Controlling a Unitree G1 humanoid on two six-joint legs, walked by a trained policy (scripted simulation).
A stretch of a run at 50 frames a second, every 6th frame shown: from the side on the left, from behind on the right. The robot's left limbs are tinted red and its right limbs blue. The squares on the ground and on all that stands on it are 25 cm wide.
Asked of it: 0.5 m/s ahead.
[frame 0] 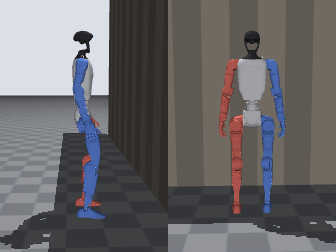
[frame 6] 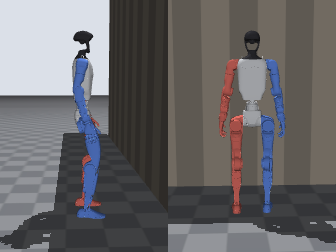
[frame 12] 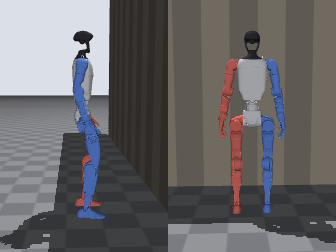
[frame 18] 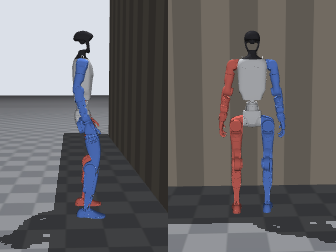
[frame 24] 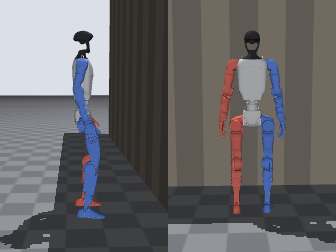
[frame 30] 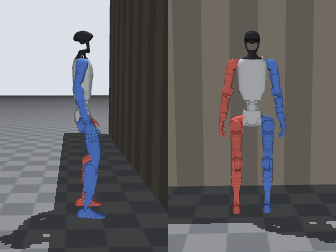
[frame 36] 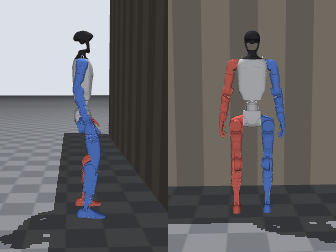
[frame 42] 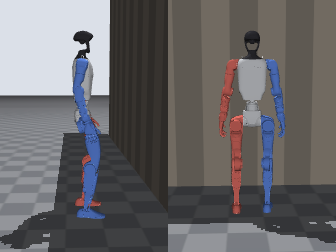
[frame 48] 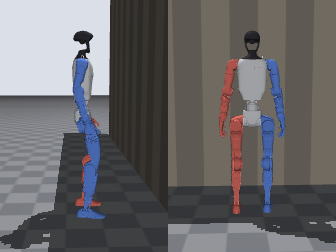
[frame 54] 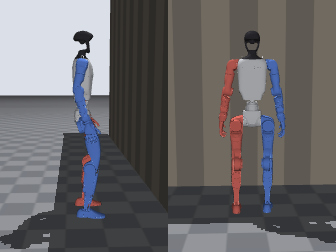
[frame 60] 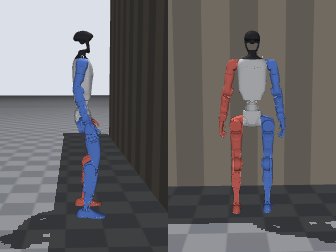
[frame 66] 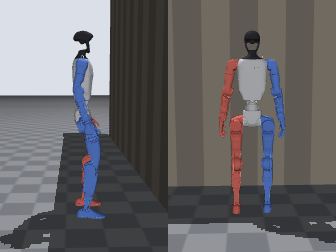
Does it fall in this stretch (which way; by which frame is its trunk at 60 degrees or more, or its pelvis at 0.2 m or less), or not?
no
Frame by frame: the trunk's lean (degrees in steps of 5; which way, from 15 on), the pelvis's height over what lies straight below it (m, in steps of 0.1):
0: 0, 0.8
6: 0, 0.8
12: 0, 0.8
18: 0, 0.8
24: 0, 0.8
30: 0, 0.8
36: 0, 0.8
42: 0, 0.8
48: 0, 0.8
54: 0, 0.8
60: 0, 0.8
66: 0, 0.8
